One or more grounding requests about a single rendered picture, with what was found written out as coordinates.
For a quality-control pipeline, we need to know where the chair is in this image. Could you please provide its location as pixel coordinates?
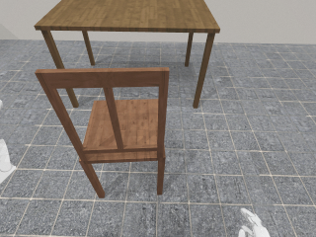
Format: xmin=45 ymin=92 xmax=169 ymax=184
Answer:
xmin=35 ymin=67 xmax=170 ymax=198

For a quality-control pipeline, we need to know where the left robot hand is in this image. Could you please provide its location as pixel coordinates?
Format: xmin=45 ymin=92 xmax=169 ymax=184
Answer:
xmin=0 ymin=100 xmax=16 ymax=186

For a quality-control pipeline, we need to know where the right robot hand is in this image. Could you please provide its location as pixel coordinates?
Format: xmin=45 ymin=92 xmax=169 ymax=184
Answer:
xmin=238 ymin=207 xmax=271 ymax=237

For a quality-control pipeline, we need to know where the table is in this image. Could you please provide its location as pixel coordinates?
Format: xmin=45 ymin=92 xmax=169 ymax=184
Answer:
xmin=34 ymin=0 xmax=220 ymax=109

